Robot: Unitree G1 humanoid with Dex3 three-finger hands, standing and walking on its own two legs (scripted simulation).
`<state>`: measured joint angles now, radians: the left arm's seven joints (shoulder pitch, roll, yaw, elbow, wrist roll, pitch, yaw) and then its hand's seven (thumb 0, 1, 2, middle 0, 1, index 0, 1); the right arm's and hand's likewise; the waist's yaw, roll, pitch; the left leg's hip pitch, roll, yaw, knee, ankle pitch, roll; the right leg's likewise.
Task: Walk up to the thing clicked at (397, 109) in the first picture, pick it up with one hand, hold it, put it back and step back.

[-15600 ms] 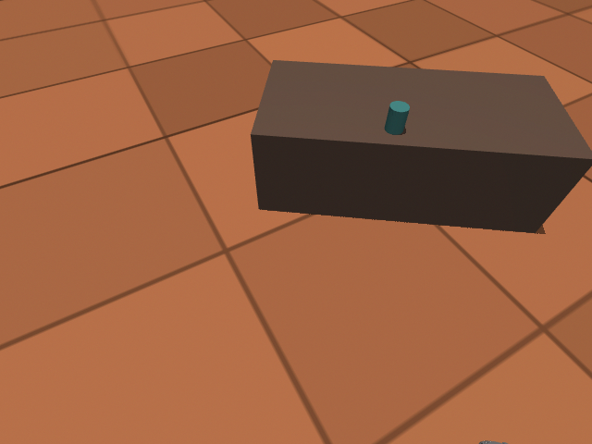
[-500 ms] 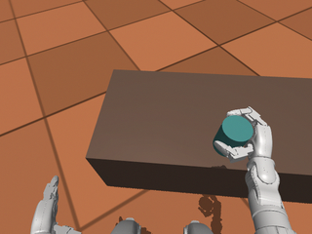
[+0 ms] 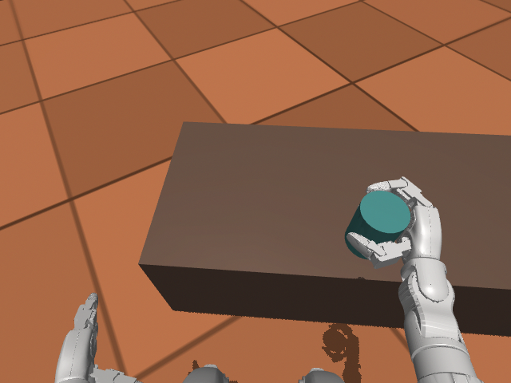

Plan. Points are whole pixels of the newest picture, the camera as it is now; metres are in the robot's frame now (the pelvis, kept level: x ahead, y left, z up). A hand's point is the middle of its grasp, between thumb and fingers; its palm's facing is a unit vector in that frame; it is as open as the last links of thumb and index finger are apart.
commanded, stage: hold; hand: right
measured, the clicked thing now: (374, 226) +0.34 -0.17 +0.04
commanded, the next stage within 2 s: none
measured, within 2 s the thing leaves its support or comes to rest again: neither
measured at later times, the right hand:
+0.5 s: hand (378, 222) +0.34 -0.17 +0.05, palm faces +0.13 +0.99 +0.01, open 10.1 cm
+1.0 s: hand (377, 223) +0.34 -0.17 +0.05, palm faces +0.13 +0.99 +0.01, open 10.1 cm
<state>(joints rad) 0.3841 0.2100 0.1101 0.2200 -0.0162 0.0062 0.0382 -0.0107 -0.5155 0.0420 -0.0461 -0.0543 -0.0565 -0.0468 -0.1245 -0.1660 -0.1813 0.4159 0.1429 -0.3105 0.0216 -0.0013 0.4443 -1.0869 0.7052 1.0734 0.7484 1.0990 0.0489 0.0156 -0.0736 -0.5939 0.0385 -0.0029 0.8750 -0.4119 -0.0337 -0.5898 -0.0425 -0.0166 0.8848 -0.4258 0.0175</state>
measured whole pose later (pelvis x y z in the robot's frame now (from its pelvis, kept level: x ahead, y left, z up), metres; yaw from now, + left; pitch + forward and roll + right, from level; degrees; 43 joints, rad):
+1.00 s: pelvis +0.01 +0.00 +0.01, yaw +0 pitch +7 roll +0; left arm 0.37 0.21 0.11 0.27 -0.02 0.00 0.03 -0.01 -0.52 0.05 -0.05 -0.06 -0.06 -0.05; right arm -0.10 -0.16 -0.18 0.42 0.15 -0.34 0.03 0.00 0.45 -1.10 0.70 1.08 0.74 1.11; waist 0.04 0.02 -0.07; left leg -0.56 0.04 0.00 0.84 -0.41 -0.03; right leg -0.55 -0.04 -0.02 0.85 -0.42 0.02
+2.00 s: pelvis +0.01 +0.00 +0.01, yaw +0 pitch +7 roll +0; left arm 0.36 0.21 0.10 0.28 -0.02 -0.01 0.03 -0.01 -0.52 0.05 -0.05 -0.06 -0.06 -0.05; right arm -0.10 -0.16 -0.16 0.43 0.14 -0.35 0.02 0.00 0.45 -1.10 0.70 1.08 0.75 1.10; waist 0.04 0.02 -0.06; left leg -0.55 0.04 -0.01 0.83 -0.40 -0.04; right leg -0.54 -0.04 -0.02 0.84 -0.42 0.02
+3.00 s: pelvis -0.02 -0.01 -0.07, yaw +1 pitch +22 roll +2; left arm 0.42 0.25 0.12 -0.07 0.08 -0.04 -0.04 -0.01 -0.50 0.04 -0.05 -0.07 -0.07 -0.05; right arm -0.57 -0.32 -0.43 1.03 0.03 -0.60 0.03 0.00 0.46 -1.12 0.70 1.09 0.74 1.11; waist 0.21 0.04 -0.14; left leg -1.11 0.01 0.00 1.23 -0.50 -0.04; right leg -1.13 -0.07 0.01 1.28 -0.54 0.01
